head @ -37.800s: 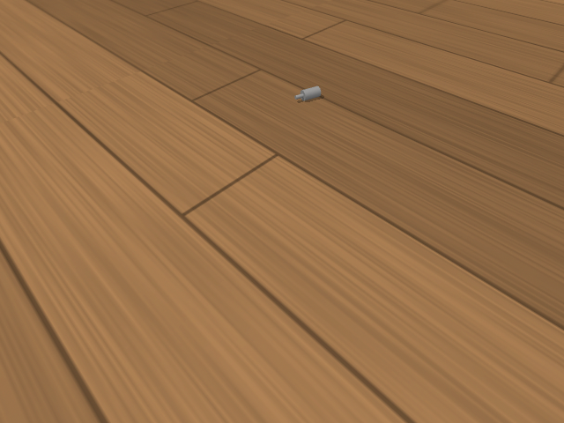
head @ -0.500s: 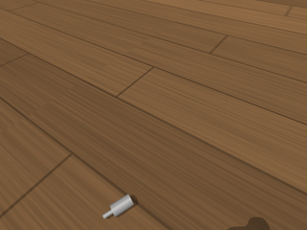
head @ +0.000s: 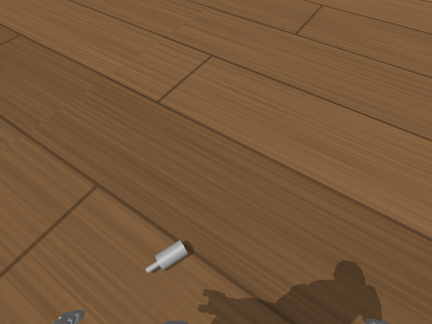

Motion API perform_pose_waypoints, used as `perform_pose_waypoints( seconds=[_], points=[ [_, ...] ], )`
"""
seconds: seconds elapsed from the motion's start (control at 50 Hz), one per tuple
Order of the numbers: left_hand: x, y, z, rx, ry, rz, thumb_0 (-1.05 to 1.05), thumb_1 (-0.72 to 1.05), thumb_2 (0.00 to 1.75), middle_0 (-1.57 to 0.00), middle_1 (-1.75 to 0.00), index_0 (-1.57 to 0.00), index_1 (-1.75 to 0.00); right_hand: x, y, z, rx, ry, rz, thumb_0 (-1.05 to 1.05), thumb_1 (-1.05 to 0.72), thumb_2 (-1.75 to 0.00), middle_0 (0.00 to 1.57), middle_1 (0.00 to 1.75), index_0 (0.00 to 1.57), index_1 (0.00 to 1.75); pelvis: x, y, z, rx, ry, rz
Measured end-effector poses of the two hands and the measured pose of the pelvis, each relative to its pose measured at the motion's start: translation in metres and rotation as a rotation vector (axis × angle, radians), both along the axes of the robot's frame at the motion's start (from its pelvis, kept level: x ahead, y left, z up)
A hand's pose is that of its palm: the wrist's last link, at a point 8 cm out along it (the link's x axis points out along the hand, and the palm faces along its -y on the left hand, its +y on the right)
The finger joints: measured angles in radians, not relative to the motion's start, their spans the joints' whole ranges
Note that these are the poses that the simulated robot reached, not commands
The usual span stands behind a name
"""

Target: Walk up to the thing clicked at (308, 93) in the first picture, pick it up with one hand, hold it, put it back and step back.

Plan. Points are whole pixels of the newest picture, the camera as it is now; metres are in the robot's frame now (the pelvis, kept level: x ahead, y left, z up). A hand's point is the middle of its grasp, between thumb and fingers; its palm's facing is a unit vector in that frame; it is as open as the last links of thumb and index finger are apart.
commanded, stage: step back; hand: left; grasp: from above
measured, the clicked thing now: (165, 258) +0.43 +0.24 -0.73
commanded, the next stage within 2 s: none
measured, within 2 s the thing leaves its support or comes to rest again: neither
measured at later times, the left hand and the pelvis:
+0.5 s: hand out of the picture +0.05 +0.29 -0.17, palm faces -0.12 -0.92 -0.37, open 7.3 cm; pelvis -0.08 +0.04 -0.01, yaw -5 degrees
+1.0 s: hand out of the picture -0.07 +0.29 -0.16, palm faces -0.03 -0.94 -0.35, open 7.4 cm; pelvis -0.22 +0.04 -0.02, yaw -1 degrees
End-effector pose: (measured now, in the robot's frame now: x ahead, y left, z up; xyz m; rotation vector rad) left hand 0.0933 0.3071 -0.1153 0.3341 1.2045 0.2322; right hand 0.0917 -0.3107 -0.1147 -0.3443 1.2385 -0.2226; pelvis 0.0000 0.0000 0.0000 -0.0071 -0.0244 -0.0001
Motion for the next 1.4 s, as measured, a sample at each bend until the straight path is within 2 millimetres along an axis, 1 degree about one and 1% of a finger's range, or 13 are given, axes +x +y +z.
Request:
perform_pose_waypoints(
  seconds=[0.14,0.24,0.42,0.54,0.6,0.68,0.78,0.88,1.0,1.06,1.12,1.28,1.4],
  points=[
    [0.015,0.036,-0.019,0.003,-0.058,-0.041,0.01,0.90,0.90,-0.21,-0.30,-0.21,-0.30,-0.041,0.018,0.004,-0.069,0.027,-0.008,0.01,-0.90,-0.90,0.20,0.30,0.20,0.30,-0.021,0.030,-0.015,-0.010,0.013,0.004],
    [0.011,0.035,-0.019,-0.018,-0.066,-0.060,0.00,0.91,0.90,-0.20,-0.30,-0.20,-0.30,-0.078,0.035,0.015,-0.077,0.069,-0.030,0.01,-0.90,-0.90,0.20,0.30,0.20,0.30,-0.035,0.037,-0.006,-0.021,0.007,-0.010],
    [-0.032,0.026,-0.018,-0.031,-0.001,-0.114,0.00,0.91,0.90,-0.20,-0.30,-0.20,-0.30,-0.100,0.042,0.008,-0.057,-0.019,-0.065,0.01,-0.90,-0.90,0.20,0.30,0.20,0.30,-0.065,0.042,-0.006,-0.003,-0.004,-0.059],
    [-0.058,0.020,-0.013,0.016,-0.011,-0.133,0.01,0.91,0.90,-0.20,-0.30,-0.21,-0.30,-0.114,0.030,-0.012,-0.012,-0.079,-0.070,0.01,-0.90,-0.90,0.20,0.30,0.20,0.30,-0.090,0.029,-0.018,0.016,-0.023,-0.096],
    [-0.075,0.013,-0.004,0.027,-0.030,-0.127,0.01,0.91,0.90,-0.20,-0.30,-0.20,-0.30,-0.123,0.022,-0.018,0.009,-0.090,-0.082,0.01,-0.90,-0.90,0.20,0.30,0.20,0.30,-0.104,0.022,-0.018,-0.013,-0.038,-0.082],
    [-0.096,0.008,0.011,0.034,-0.061,-0.114,0.01,0.91,0.90,-0.21,-0.30,-0.21,-0.30,-0.136,0.018,-0.010,0.022,-0.088,-0.071,0.01,-0.90,-0.90,0.20,0.30,0.20,0.30,-0.121,0.016,-0.008,0.039,-0.034,-0.095],
    [-0.112,0.006,0.021,0.038,-0.102,-0.108,0.01,0.90,0.90,-0.21,-0.30,-0.21,-0.30,-0.162,0.012,-0.004,-0.005,-0.069,-0.038,0.01,-0.90,-0.90,0.20,0.30,0.20,0.30,-0.147,0.018,-0.003,0.041,-0.004,-0.076],
    [-0.131,0.010,0.015,0.021,-0.153,-0.114,0.00,0.90,0.90,-0.21,-0.30,-0.21,-0.30,-0.196,0.014,-0.005,-0.042,-0.025,-0.004,0.01,-0.90,-0.90,0.20,0.30,0.20,0.30,-0.179,0.026,-0.009,0.020,-0.004,-0.033],
    [-0.175,0.027,-0.010,-0.027,-0.146,-0.087,0.00,0.90,0.90,-0.21,-0.30,-0.21,-0.30,-0.244,0.034,0.002,-0.061,-0.012,0.020,0.01,-0.90,-0.90,0.20,0.30,0.20,0.30,-0.220,0.038,-0.017,0.028,-0.037,-0.018],
    [-0.204,0.030,-0.010,-0.037,-0.102,-0.065,0.00,0.91,0.90,-0.20,-0.30,-0.21,-0.30,-0.267,0.040,0.014,-0.061,-0.015,0.018,0.01,-0.90,-0.90,0.20,0.30,0.20,0.30,-0.235,0.039,-0.008,-0.018,-0.038,-0.009],
    [-0.233,0.034,-0.008,-0.046,-0.080,-0.038,0.01,0.91,0.90,-0.20,-0.30,-0.21,-0.30,-0.280,0.041,0.024,-0.072,-0.021,0.021,0.01,-0.90,-0.90,0.20,0.30,0.20,0.30,-0.249,0.037,-0.002,-0.027,-0.022,-0.024],
    [-0.314,0.035,-0.013,0.005,0.033,-0.054,0.01,0.91,0.90,-0.20,-0.30,-0.20,-0.30,-0.294,0.026,0.026,-0.076,-0.156,0.030,0.01,-0.90,-0.90,0.20,0.30,0.20,0.30,-0.305,0.025,-0.007,-0.012,-0.015,-0.083],
    [-0.361,0.011,-0.012,0.038,0.034,-0.088,0.01,0.91,0.90,-0.20,-0.30,-0.20,-0.30,-0.332,-0.004,0.001,-0.044,-0.212,0.012,0.01,-0.90,-0.90,0.20,0.30,0.20,0.30,-0.358,0.005,-0.023,-0.019,-0.040,-0.115]
  ],
)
